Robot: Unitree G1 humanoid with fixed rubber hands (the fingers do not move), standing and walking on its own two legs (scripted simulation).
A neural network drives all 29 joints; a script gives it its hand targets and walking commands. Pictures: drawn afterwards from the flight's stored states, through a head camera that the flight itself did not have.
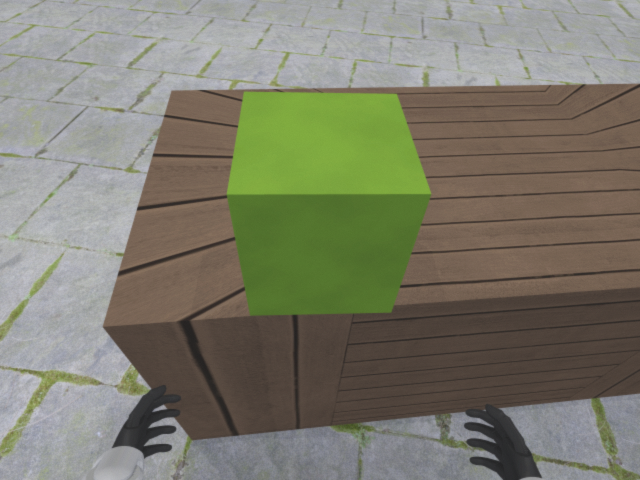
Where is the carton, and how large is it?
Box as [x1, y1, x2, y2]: [227, 92, 430, 315]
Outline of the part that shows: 244,92 227,189 227,198 250,315 390,312 430,196 430,191 396,94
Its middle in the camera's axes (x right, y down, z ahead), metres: +0.00 -0.05 +0.63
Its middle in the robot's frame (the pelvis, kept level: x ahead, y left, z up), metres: +0.50 +0.03 +0.03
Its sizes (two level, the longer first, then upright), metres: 0.239 0.234 0.272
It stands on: a pedestal, 0.68 m high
